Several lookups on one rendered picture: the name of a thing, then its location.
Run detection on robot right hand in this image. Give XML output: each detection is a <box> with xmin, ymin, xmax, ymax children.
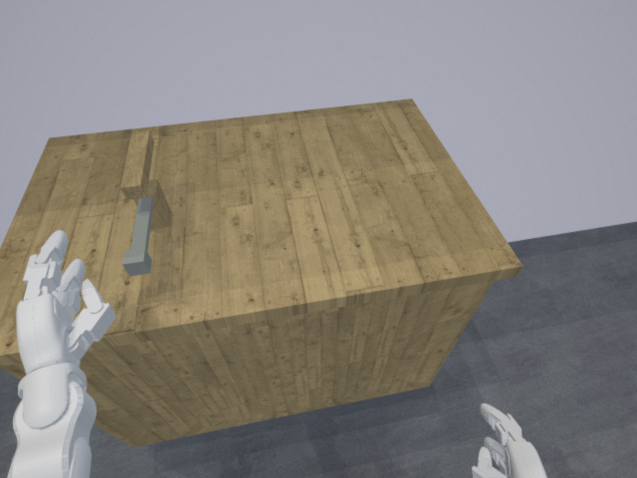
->
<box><xmin>472</xmin><ymin>403</ymin><xmax>547</xmax><ymax>478</ymax></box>

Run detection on left robot forearm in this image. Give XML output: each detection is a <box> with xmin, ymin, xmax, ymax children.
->
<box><xmin>7</xmin><ymin>362</ymin><xmax>97</xmax><ymax>478</ymax></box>

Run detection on robot left hand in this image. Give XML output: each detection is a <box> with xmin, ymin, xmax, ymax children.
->
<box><xmin>16</xmin><ymin>230</ymin><xmax>116</xmax><ymax>375</ymax></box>

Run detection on tap lever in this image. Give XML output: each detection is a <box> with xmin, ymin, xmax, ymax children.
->
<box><xmin>122</xmin><ymin>197</ymin><xmax>153</xmax><ymax>277</ymax></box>

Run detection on counter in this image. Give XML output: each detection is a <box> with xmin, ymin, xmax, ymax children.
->
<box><xmin>0</xmin><ymin>99</ymin><xmax>523</xmax><ymax>448</ymax></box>

